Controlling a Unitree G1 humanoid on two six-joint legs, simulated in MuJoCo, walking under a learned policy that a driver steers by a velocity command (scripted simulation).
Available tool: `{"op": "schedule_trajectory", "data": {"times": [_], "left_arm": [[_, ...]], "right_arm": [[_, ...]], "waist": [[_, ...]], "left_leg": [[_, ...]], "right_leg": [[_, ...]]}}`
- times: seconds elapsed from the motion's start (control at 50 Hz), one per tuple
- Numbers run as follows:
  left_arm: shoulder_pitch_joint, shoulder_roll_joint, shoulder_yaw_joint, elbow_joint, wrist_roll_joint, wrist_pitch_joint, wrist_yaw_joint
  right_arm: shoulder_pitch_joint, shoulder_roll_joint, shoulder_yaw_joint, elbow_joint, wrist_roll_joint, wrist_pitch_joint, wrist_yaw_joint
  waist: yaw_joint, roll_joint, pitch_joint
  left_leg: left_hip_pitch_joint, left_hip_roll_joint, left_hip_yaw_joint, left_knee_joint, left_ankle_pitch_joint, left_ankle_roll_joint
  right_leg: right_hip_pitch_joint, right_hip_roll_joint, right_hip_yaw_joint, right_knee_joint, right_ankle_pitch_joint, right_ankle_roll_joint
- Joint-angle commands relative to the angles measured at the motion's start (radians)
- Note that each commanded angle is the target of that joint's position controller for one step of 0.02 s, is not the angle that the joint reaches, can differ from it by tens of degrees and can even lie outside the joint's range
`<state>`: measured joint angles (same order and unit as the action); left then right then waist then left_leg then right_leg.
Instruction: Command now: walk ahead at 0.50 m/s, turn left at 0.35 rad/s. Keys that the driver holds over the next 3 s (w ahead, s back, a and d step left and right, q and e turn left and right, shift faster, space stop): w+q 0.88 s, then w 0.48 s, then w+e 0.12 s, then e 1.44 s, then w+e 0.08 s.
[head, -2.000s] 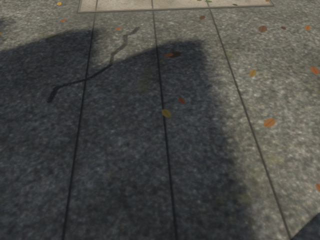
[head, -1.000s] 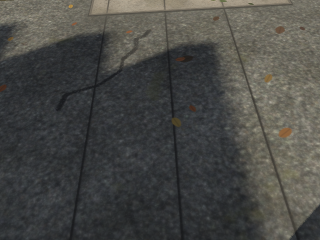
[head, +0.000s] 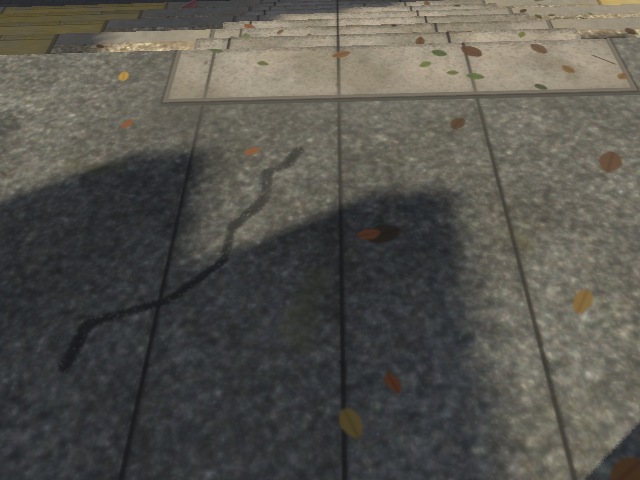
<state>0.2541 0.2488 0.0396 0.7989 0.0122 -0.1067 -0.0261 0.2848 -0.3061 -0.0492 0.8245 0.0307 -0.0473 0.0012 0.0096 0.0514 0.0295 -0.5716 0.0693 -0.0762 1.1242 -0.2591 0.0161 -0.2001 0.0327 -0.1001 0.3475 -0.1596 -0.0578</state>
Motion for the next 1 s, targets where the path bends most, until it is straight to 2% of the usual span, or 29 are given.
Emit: {"op": "schedule_trajectory", "data": {"times": [0.02,0.06,0.14,0.24,0.26,0.3,0.32,0.34,0.36,0.38,0.4,0.42,0.44,0.46,0.48,0.52,0.58,0.66,0.74,0.8,0.82,0.84,0.86,0.88,0.9,0.92,0.94,0.96,1.0], "left_arm": [[-0.032,0.123,0.032,-0.037,0.008,-0.029,0.007],[-0.019,0.132,0.035,-0.019,0.008,-0.024,0.017],[0.007,0.166,0.040,0.004,-0.001,-0.010,0.033],[0.075,0.198,0.053,0.044,-0.021,0.028,0.038],[0.071,0.205,0.055,0.046,-0.025,0.035,0.039],[0.046,0.234,0.064,0.036,-0.029,0.048,0.046],[0.035,0.247,0.068,0.030,-0.031,0.056,0.052],[0.017,0.252,0.069,0.024,-0.034,0.063,0.056],[0.016,0.235,0.060,0.009,-0.028,0.058,0.059],[0.095,0.085,0.016,-0.041,0.011,0.034,0.043],[0.053,0.118,0.010,-0.063,-0.014,-0.011,0.027],[-0.053,0.180,0.027,-0.096,-0.052,-0.035,0.015],[-0.078,0.173,0.022,-0.110,-0.051,-0.047,0.015],[-0.079,0.169,0.025,-0.100,-0.027,-0.047,0.024],[-0.064,0.183,0.034,-0.096,-0.010,-0.036,0.027],[-0.036,0.167,0.035,-0.101,0.001,-0.012,0.024],[-0.100,0.129,0.024,-0.126,0.009,0.007,0.030],[-0.248,0.098,0.009,-0.165,-0.002,0.002,0.023],[-0.320,0.128,0.018,-0.195,-0.016,-0.013,0.008],[-0.276,0.162,0.037,-0.192,-0.020,-0.025,0.002],[-0.209,0.172,0.046,-0.174,-0.019,-0.030,0.005],[-0.110,0.198,0.061,-0.156,-0.009,-0.035,0.012],[0.040,0.253,0.076,-0.145,0.005,-0.035,0.021],[0.109,0.312,0.090,-0.112,0.013,-0.021,0.015],[0.089,0.222,0.073,-0.122,-0.014,-0.018,0.009],[0.060,0.158,0.057,-0.127,-0.017,-0.012,0.012],[0.021,0.143,0.048,-0.126,-0.007,-0.006,0.009],[-0.002,0.132,0.043,-0.117,-0.002,-0.003,0.008],[-0.014,0.113,0.034,-0.102,0.001,-0.009,0.008]], "right_arm": [[0.040,-0.041,-0.018,-0.053,-0.004,0.012,-0.008],[-0.006,-0.035,-0.019,-0.072,-0.008,0.008,-0.004],[-0.133,-0.008,-0.007,-0.121,-0.013,-0.001,0.022],[-0.264,-0.003,-0.002,-0.209,-0.010,-0.001,0.054],[-0.268,-0.007,-0.004,-0.223,-0.009,0.000,0.060],[-0.229,-0.034,-0.018,-0.236,-0.009,0.005,0.065],[-0.158,-0.060,-0.033,-0.227,-0.009,0.009,0.064],[-0.025,-0.101,-0.059,-0.198,-0.006,0.011,0.057],[0.143,-0.170,-0.094,-0.156,-0.006,0.018,0.038],[0.156,-0.284,-0.114,-0.150,-0.001,0.020,0.019],[0.167,-0.247,-0.096,-0.190,-0.012,0.002,0.024],[0.138,-0.182,-0.079,-0.182,-0.019,-0.010,0.027],[0.083,-0.148,-0.069,-0.186,-0.014,-0.017,0.027],[0.010,-0.121,-0.060,-0.199,-0.012,-0.018,0.027],[-0.034,-0.092,-0.049,-0.216,-0.019,-0.019,0.024],[-0.051,-0.102,-0.050,-0.225,-0.022,-0.021,0.017],[-0.013,-0.137,-0.059,-0.208,-0.017,-0.021,-0.002],[0.044,-0.145,-0.060,-0.184,-0.009,-0.007,-0.018],[0.091,-0.143,-0.059,-0.157,-0.001,0.003,-0.021],[0.074,-0.141,-0.060,-0.155,-0.004,0.012,-0.025],[0.055,-0.129,-0.057,-0.160,-0.005,0.015,-0.025],[0.046,-0.093,-0.044,-0.169,-0.009,0.014,-0.022],[0.056,-0.033,-0.022,-0.188,-0.027,0.010,-0.019],[0.185,-0.001,-0.010,-0.218,0.005,0.001,-0.019],[0.195,-0.097,-0.024,-0.182,0.013,-0.001,-0.022],[0.097,-0.137,-0.036,-0.183,0.005,0.003,-0.020],[0.041,-0.125,-0.035,-0.189,-0.007,0.005,-0.021],[0.001,-0.110,-0.035,-0.201,-0.017,0.001,-0.018],[0.006,-0.071,-0.030,-0.202,-0.008,0.002,-0.007]], "waist": [[-0.022,-0.123,-0.006],[-0.012,-0.116,0.006],[0.036,-0.098,0.040],[0.074,-0.084,0.080],[0.065,-0.091,0.075],[0.022,-0.127,0.020],[-0.022,-0.144,-0.029],[-0.100,-0.133,-0.102],[-0.181,-0.072,-0.189],[-0.085,0.198,-0.247],[-0.112,0.148,-0.418],[-0.139,0.065,-0.297],[-0.098,-0.001,-0.192],[-0.051,-0.062,-0.127],[-0.018,-0.050,-0.102],[0.012,-0.031,-0.086],[-0.001,-0.026,-0.048],[-0.062,0.022,-0.031],[-0.086,0.042,-0.029],[-0.051,0.080,-0.034],[-0.013,0.088,-0.052],[0.036,0.071,-0.124],[0.090,-0.049,-0.265],[0.025,-0.381,-0.341],[0.038,-0.287,-0.269],[0.064,-0.185,-0.153],[0.052,-0.115,-0.087],[0.037,-0.108,-0.038],[0.004,-0.152,-0.023]], "left_leg": [[-0.099,0.041,-0.061,-0.027,0.119,-0.020],[-0.130,0.035,-0.061,-0.131,0.213,-0.024],[-0.111,0.032,0.016,-0.352,0.348,-0.014],[-0.179,0.023,0.079,-0.469,0.244,0.027],[-0.163,0.011,0.099,-0.481,0.200,0.041],[-0.041,-0.047,0.161,-0.487,0.103,0.078],[0.061,-0.087,0.187,-0.486,0.060,0.101],[0.246,-0.129,0.198,-0.540,0.088,0.133],[0.545,-0.104,0.099,-0.593,0.135,0.180],[0.887,0.158,-0.395,-0.629,0.099,0.332],[0.991,0.284,-0.784,-0.794,-0.014,0.449],[0.924,0.249,-0.642,-0.823,0.017,0.385],[0.778,0.203,-0.498,-0.823,0.086,0.340],[0.635,0.159,-0.403,-0.832,0.183,0.306],[0.540,0.127,-0.341,-0.853,0.274,0.292],[0.441,0.103,-0.301,-0.889,0.365,0.299],[0.354,0.064,-0.218,-0.904,0.416,0.286],[0.325,0.006,-0.183,-0.878,0.278,0.218],[0.392,0.039,-0.279,-0.813,0.193,0.196],[0.452,0.065,-0.364,-0.730,0.200,0.175],[0.444,0.046,-0.366,-0.681,0.226,0.159],[0.405,-0.003,-0.329,-0.556,0.255,0.129],[0.276,-0.071,-0.237,-0.274,0.095,0.089],[-0.085,-0.195,-0.116,0.016,-0.349,0.028],[-0.199,-0.109,-0.138,0.148,-0.314,0.011],[-0.216,-0.079,-0.123,0.177,-0.213,0.003],[-0.181,-0.053,-0.092,0.157,-0.146,-0.002],[-0.166,-0.031,-0.088,0.113,-0.102,-0.002],[-0.096,-0.003,-0.064,0.035,-0.066,0.002]], "right_leg": [[0.048,-0.274,0.146,-0.218,0.239,-0.140],[0.078,-0.265,0.088,-0.224,0.272,-0.130],[0.126,-0.264,-0.001,-0.235,0.268,-0.107],[0.304,-0.326,-0.042,-0.166,0.359,-0.098],[0.325,-0.332,-0.055,-0.134,0.432,-0.089],[0.338,-0.327,-0.087,-0.016,0.744,-0.067],[0.331,-0.319,-0.100,0.098,0.888,-0.056],[0.275,-0.291,-0.121,0.282,0.920,-0.033],[0.076,-0.245,-0.123,0.548,0.716,0.008],[-0.382,-0.064,-0.095,0.912,-0.226,0.071],[-0.538,0.022,0.161,1.093,-0.454,0.076],[-0.630,-0.041,0.211,1.081,-0.362,0.054],[-0.612,-0.086,0.199,0.990,-0.270,0.038],[-0.553,-0.121,0.191,0.897,-0.218,0.045],[-0.483,-0.143,0.194,0.839,-0.182,0.053],[-0.422,-0.145,0.181,0.772,-0.148,0.084],[-0.422,-0.126,0.153,0.609,-0.038,0.129],[-0.356,-0.067,0.149,0.313,0.201,0.136],[-0.310,-0.034,0.177,0.180,0.213,0.115],[-0.242,-0.028,0.189,0.132,0.096,0.075],[-0.152,-0.024,0.171,0.092,0.095,0.053],[0.020,-0.065,0.189,0.077,0.102,0.016],[0.280,-0.241,0.358,0.092,0.062,-0.048],[0.539,-0.441,0.823,-0.005,-0.162,-0.204],[0.495,-0.453,0.899,-0.044,-0.357,-0.198],[0.383,-0.403,0.737,-0.056,-0.338,-0.160],[0.264,-0.353,0.609,-0.072,-0.221,-0.137],[0.179,-0.318,0.534,-0.094,-0.119,-0.138],[0.094,-0.263,0.414,-0.138,-0.003,-0.133]]}}
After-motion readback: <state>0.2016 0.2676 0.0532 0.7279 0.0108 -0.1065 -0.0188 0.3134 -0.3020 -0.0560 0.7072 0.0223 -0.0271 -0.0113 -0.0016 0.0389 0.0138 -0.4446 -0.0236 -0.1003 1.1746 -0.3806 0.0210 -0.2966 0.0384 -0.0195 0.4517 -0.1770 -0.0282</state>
